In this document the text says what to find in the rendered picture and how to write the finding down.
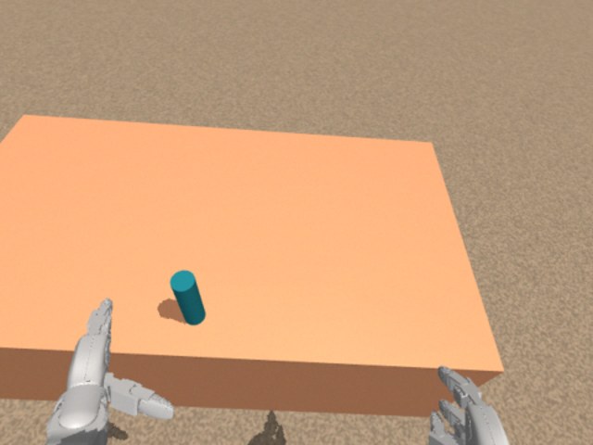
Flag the right robot hand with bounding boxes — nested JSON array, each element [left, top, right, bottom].
[[429, 366, 510, 445]]

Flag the left robot arm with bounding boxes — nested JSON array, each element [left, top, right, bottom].
[[45, 385, 108, 445]]

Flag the can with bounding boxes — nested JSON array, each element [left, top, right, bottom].
[[170, 271, 206, 325]]

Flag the left robot hand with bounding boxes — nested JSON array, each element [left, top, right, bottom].
[[67, 299, 174, 420]]

